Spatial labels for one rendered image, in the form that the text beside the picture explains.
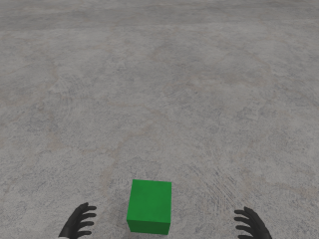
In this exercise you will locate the robot left hand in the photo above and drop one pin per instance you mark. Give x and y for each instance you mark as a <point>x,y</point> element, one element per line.
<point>74,224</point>

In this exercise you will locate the robot right hand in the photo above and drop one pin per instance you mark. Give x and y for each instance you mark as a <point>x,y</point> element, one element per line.
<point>257,228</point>

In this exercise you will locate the carton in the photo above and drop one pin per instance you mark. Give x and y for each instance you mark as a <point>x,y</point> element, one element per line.
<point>149,208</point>

